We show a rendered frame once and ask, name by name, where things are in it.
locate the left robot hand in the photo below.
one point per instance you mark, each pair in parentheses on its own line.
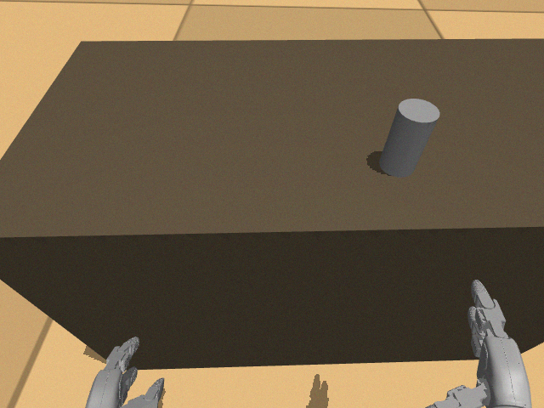
(110,387)

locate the right robot hand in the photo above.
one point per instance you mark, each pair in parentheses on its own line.
(502,378)

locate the can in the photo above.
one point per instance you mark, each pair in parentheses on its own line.
(413,124)

